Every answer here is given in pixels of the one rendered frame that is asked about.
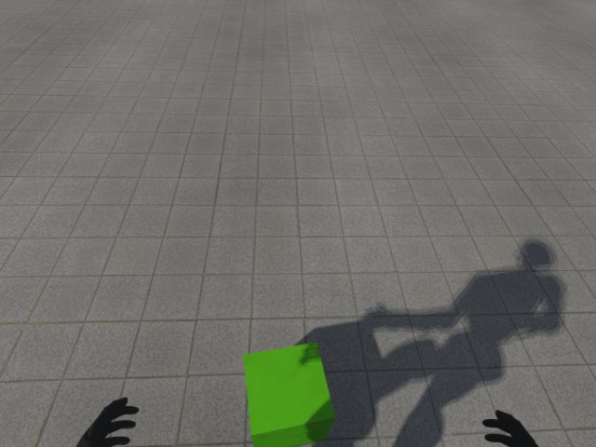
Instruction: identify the robot left hand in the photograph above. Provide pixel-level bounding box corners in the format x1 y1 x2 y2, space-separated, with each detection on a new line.
76 398 139 447

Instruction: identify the robot right hand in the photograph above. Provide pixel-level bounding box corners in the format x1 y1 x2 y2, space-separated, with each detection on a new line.
482 410 539 447

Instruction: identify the carton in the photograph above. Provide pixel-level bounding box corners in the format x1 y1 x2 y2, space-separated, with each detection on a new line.
243 342 335 447

